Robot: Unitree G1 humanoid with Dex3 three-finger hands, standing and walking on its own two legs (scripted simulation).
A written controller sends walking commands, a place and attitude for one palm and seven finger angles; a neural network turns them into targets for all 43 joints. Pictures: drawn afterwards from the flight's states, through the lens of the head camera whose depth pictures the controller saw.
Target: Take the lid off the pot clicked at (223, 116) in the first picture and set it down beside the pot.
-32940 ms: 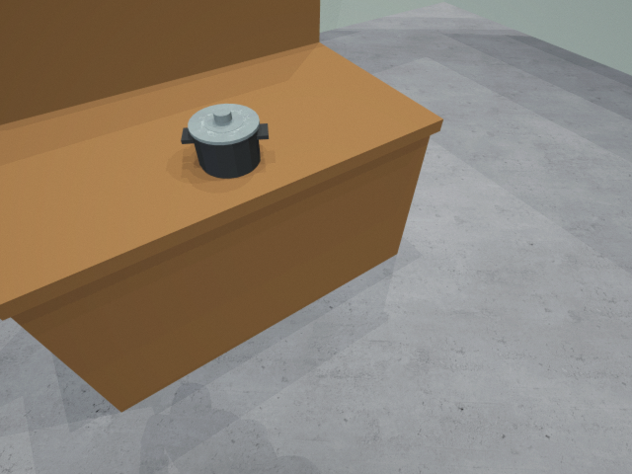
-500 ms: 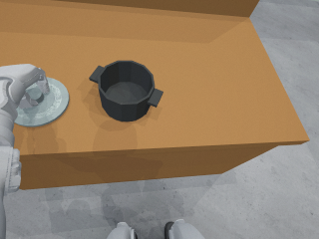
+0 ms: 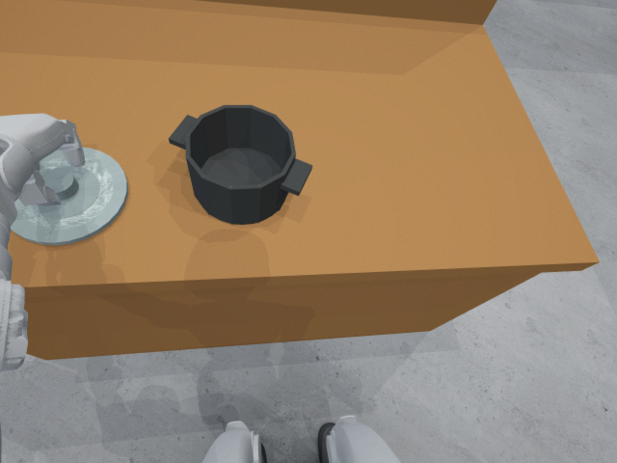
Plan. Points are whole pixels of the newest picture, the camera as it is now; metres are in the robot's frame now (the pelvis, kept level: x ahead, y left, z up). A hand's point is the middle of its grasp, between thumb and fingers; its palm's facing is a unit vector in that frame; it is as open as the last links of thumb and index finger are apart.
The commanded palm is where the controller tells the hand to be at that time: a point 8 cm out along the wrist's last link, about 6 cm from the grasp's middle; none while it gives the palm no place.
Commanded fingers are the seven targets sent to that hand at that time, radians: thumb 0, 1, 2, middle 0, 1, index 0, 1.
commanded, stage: open the fingers wide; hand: left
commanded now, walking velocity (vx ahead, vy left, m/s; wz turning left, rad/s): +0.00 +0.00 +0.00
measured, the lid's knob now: (60, 184) +0.50 +0.31 -0.03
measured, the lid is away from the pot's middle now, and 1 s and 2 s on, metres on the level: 0.25 0.25 0.25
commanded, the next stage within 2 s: raise the empty hand in 0.38 s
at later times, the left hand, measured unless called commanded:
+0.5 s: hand (36, 174) +0.48 +0.31 +0.02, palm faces -0.47 -0.11 -0.88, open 10.9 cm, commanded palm +0.53 +0.28 +0.07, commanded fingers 0.00 0.07 0.49 -0.30 -0.96 -0.30 -0.96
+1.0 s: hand (13, 142) +0.49 +0.32 +0.06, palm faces -0.43 -0.13 -0.89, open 10.9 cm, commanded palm +0.53 +0.29 +0.12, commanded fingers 0.00 0.07 0.49 -0.30 -0.96 -0.30 -0.96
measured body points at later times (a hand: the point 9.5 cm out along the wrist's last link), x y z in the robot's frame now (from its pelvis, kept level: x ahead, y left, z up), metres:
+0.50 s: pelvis +0.00 +0.01 +0.00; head +0.13 +0.06 +0.43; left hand +0.50 +0.32 +0.07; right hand -0.03 -0.26 -0.10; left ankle +0.01 +0.04 -0.69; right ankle +0.03 -0.17 -0.69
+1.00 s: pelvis +0.01 +0.02 +0.01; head +0.11 +0.07 +0.45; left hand +0.51 +0.32 +0.12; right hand -0.02 -0.25 -0.09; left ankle +0.01 +0.04 -0.69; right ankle +0.03 -0.17 -0.69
